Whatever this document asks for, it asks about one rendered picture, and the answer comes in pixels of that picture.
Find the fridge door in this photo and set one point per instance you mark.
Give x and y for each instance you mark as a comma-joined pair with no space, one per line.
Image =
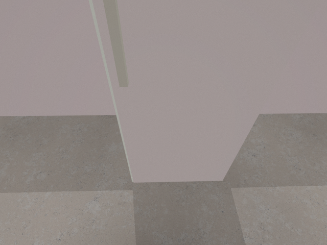
200,72

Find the handle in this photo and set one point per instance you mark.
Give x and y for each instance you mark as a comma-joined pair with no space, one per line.
114,26

